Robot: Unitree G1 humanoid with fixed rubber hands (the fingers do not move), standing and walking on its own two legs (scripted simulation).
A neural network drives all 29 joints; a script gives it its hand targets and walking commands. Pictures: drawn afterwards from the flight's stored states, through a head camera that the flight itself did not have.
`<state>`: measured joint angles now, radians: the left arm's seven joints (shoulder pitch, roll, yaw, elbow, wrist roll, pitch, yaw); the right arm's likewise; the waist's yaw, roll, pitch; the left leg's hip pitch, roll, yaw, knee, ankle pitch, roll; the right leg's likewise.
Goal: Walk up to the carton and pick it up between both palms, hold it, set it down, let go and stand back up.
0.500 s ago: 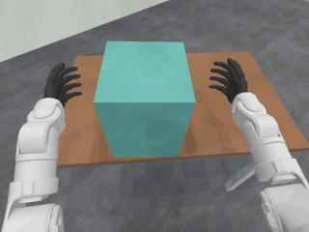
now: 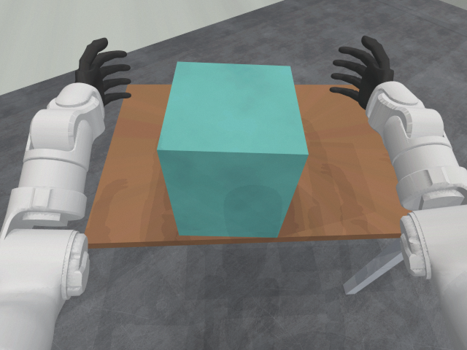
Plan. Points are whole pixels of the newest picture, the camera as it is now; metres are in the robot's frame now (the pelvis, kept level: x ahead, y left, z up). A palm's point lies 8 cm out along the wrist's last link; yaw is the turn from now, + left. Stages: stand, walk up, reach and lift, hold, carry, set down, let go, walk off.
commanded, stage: reach and lift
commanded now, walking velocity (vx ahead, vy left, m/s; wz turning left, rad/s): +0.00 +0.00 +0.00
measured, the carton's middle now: (231, 156) +0.47 +0.03 +0.03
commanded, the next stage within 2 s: none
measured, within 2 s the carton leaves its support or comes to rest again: neither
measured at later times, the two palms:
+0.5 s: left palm (103, 86) +0.46 +0.23 +0.19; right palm (362, 81) +0.49 -0.19 +0.20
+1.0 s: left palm (120, 134) +0.44 +0.23 +0.10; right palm (331, 122) +0.48 -0.16 +0.12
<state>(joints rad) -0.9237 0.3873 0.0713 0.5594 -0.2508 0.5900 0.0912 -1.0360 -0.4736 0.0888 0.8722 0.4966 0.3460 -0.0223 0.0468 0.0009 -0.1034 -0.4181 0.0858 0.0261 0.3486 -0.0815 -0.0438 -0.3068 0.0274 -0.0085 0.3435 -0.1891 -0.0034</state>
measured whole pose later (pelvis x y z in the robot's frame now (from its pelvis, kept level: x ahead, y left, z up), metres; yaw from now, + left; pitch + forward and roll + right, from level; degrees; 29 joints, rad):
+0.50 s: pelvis +0.01 +0.00 +0.00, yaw +0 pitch +11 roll -1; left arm -1.02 0.36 0.06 0.72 -0.20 0.51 0.07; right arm -1.15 -0.48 0.13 1.04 0.51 0.29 0.00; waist 0.06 0.01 -0.10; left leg -0.46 0.09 0.02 0.36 -0.09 -0.04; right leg -0.33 0.03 -0.01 0.31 -0.18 0.00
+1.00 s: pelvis +0.01 -0.01 -0.01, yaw +0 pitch +16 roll -2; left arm -0.92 0.26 0.09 1.04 -0.14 0.03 0.06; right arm -1.01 -0.31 0.07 1.15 0.34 -0.01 -0.05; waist 0.08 0.00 -0.16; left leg -0.58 0.10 0.01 0.40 -0.10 -0.06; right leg -0.45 0.04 -0.02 0.37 -0.20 -0.01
